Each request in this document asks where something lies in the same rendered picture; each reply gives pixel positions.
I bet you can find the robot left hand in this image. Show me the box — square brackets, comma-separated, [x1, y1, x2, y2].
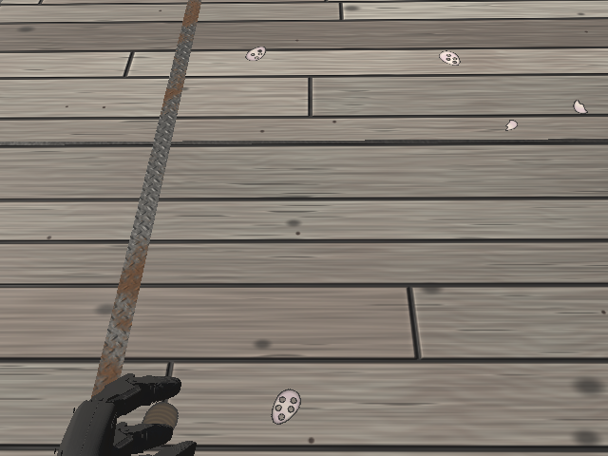
[54, 373, 197, 456]

